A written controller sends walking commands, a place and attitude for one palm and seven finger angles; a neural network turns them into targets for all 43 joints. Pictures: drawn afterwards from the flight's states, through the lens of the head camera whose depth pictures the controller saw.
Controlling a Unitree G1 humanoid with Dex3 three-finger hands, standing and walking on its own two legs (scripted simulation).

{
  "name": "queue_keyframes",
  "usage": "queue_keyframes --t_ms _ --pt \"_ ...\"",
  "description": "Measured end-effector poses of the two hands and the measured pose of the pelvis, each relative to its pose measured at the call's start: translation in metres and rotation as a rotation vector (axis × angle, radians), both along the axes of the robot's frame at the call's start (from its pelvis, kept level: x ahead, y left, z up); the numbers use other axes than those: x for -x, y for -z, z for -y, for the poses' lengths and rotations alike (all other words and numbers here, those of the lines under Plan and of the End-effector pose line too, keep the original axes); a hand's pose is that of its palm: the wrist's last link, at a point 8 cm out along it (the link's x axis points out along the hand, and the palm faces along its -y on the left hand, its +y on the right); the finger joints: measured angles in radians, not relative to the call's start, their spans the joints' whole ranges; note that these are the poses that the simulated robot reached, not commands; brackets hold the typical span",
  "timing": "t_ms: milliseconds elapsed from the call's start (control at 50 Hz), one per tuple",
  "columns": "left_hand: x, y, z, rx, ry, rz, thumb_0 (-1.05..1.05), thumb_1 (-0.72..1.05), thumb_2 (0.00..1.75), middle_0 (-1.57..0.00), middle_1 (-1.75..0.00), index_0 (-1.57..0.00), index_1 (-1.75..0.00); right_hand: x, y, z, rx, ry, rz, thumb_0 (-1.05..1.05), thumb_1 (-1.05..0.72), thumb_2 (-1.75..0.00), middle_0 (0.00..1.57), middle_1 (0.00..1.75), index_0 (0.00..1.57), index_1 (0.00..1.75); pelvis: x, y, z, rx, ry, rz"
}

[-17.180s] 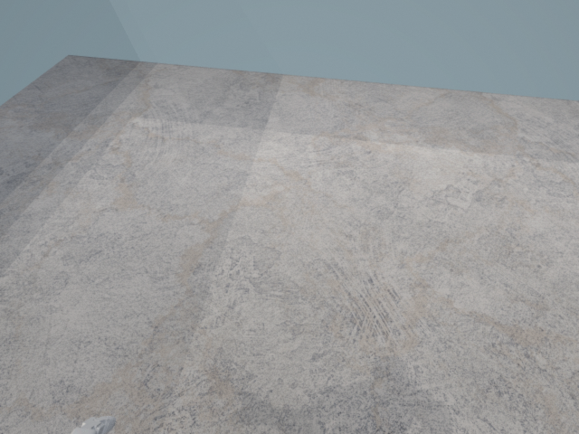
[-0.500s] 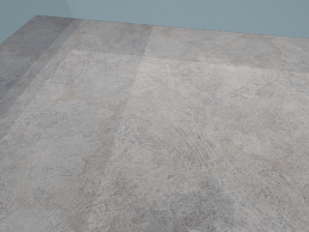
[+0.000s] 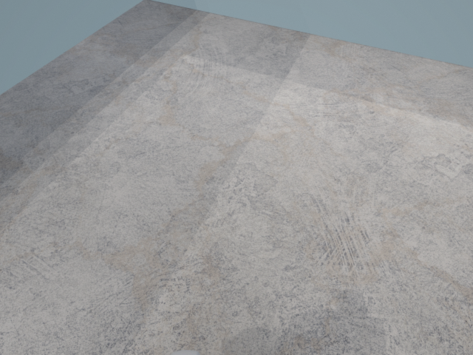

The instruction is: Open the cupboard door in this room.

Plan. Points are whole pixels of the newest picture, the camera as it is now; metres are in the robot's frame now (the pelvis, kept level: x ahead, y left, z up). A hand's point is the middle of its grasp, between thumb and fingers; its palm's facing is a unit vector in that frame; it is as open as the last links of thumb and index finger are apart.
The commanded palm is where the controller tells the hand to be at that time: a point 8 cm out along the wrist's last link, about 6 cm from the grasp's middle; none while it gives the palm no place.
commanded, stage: turn or walk to find it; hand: left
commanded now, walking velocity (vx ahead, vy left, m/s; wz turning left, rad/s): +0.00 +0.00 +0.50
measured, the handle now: out of the picture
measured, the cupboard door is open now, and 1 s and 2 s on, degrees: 0 0 0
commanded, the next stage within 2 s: none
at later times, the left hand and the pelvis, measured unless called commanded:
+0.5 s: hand out of the picture +0.05 +0.20 -0.15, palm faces +0.21 -0.93 -0.29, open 7.4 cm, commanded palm none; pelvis -0.02 -0.02 -0.01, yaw +13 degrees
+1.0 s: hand out of the picture -0.12 +0.23 -0.18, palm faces +0.49 -0.83 -0.25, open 7.4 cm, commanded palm none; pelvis -0.05 +0.01 +0.00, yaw +28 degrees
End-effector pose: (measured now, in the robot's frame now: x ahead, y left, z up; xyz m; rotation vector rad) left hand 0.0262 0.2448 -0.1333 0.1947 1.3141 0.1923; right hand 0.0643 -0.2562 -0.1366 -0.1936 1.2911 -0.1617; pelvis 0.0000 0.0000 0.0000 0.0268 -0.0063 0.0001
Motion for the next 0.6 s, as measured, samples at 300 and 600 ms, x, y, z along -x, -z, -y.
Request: queue_keyframes --t_ms 300,600 --pt "0.010 -0.004 -0.043 -0.016 -0.122 0.056 0.01 0.91 0.90 -0.20 -0.30 -0.20 -0.30 -0.032 -0.014 -0.045 -0.005 -0.144 0.093 0.01 -0.90 -0.90 0.20 0.30 0.20 0.30 0.010 -0.005 -0.018 0.033 -0.120 -0.002" --pt "0.021 -0.024 0.016 -0.061 -0.202 0.169 0.01 0.91 0.90 -0.20 -0.30 -0.20 -0.30 -0.033 0.012 0.009 -0.033 -0.222 0.001 0.01 -0.91 -0.90 0.20 0.30 0.20 0.30 0.019 -0.001 0.025 -0.004 -0.290 0.011"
